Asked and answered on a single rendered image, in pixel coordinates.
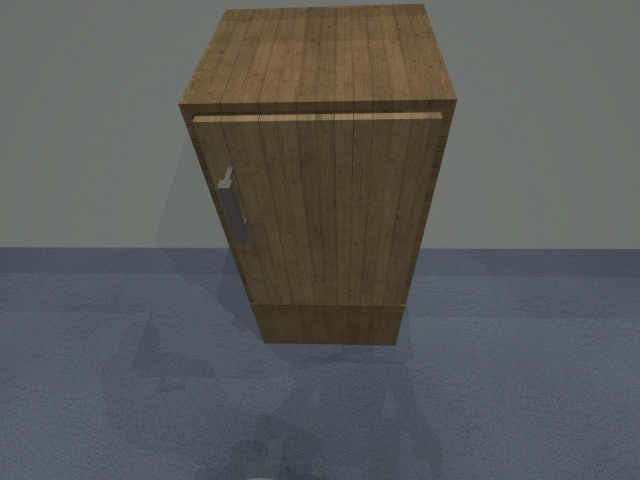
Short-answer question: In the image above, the handle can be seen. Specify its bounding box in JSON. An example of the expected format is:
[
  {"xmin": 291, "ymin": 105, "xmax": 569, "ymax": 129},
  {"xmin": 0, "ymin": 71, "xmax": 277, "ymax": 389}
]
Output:
[{"xmin": 217, "ymin": 166, "xmax": 248, "ymax": 244}]

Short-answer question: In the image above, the cupboard door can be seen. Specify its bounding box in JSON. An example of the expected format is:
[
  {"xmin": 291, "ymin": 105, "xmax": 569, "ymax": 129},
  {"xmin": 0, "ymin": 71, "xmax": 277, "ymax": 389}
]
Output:
[{"xmin": 193, "ymin": 112, "xmax": 442, "ymax": 306}]

